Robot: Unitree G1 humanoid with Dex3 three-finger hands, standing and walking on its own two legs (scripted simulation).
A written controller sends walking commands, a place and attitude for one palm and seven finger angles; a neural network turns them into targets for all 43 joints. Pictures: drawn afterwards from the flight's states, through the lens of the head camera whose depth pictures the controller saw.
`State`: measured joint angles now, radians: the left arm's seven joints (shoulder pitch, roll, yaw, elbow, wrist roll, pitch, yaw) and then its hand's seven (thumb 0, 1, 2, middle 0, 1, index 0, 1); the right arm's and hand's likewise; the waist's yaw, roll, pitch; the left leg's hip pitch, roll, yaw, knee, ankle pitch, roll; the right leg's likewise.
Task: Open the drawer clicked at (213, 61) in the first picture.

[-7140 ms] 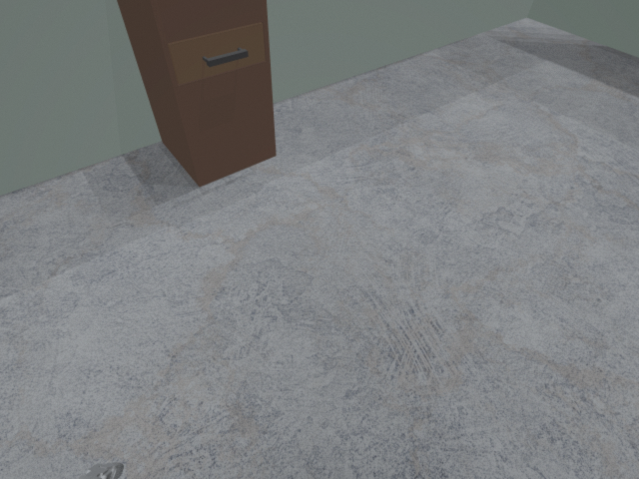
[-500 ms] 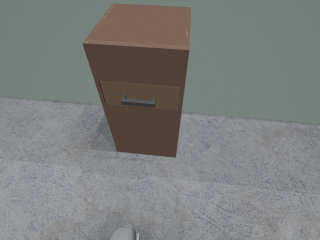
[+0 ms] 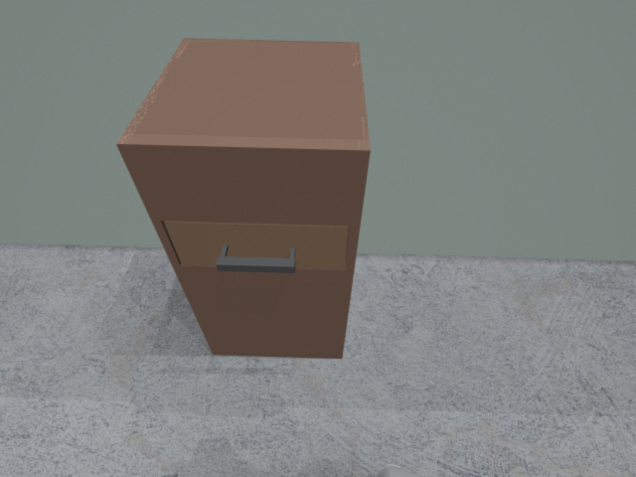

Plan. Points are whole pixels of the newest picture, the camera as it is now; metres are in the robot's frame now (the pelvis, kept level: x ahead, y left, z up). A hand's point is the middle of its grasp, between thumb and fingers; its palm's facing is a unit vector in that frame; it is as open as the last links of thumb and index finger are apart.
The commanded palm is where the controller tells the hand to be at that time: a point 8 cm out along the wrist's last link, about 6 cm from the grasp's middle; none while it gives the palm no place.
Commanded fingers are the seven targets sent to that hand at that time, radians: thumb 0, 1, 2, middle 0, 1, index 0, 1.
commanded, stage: come to a stop and stand still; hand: left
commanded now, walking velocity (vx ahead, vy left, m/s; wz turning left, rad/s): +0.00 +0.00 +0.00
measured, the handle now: (257, 257) +0.58 +0.16 -0.19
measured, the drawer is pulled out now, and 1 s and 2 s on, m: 0.00 0.00 0.00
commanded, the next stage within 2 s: none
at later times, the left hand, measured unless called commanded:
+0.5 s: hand out of the picture +0.11 +0.21 -0.18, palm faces +0.06 -0.97 -0.25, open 7.4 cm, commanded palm none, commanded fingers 0.00 0.90 0.90 -0.20 -0.30 -0.20 -0.30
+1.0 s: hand out of the picture +0.04 +0.16 -0.17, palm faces +0.01 -0.98 -0.21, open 7.4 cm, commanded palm none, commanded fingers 0.00 0.90 0.90 -0.20 -0.30 -0.20 -0.30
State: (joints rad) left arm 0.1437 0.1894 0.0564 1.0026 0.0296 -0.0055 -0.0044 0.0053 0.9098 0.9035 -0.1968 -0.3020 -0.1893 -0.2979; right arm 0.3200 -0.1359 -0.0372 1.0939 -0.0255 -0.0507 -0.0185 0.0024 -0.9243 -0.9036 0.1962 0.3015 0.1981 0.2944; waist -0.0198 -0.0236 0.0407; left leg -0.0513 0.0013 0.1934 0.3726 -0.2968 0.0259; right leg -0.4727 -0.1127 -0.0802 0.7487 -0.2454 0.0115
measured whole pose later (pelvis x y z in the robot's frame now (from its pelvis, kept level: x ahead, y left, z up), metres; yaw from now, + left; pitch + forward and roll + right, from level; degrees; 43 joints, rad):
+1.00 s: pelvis +0.03 -0.02 +0.00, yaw +0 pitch +0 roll +1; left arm 0.26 0.14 0.01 1.13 0.02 0.00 0.02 0.01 0.91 0.90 -0.20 -0.30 -0.19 -0.30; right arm 0.28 -0.18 -0.03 1.13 -0.01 0.02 -0.03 0.01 -0.91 -0.90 0.20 0.30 0.20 0.29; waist -0.02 0.03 0.03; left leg -0.21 0.06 0.05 0.45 -0.23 -0.03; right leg -0.15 -0.01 -0.06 0.47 -0.32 -0.02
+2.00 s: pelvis +0.06 -0.02 +0.00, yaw +0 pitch -1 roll +1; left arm 0.27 0.15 0.01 1.13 0.01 0.00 0.04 0.01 0.91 0.90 -0.20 -0.30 -0.19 -0.30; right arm 0.26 -0.14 0.00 1.15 -0.01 0.00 -0.05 0.01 -0.92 -0.90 0.20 0.30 0.20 0.29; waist 0.00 0.00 0.04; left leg -0.14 0.06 0.05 0.42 -0.26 -0.05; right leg -0.06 -0.01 -0.06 0.42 -0.34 -0.02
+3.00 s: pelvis +0.01 +0.01 -0.02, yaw -1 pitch +5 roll +1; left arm 0.40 0.28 -0.06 0.13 0.52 0.06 0.28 0.02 0.83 0.87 -0.21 -0.35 -0.20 -0.35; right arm 0.27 -0.21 -0.02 0.79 0.00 -0.20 -0.08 0.02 -0.91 -0.90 0.20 0.30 0.20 0.29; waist 0.00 0.03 -0.07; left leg -0.44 0.01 0.07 0.65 -0.29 0.01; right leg -0.39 -0.06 -0.01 0.70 -0.39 0.02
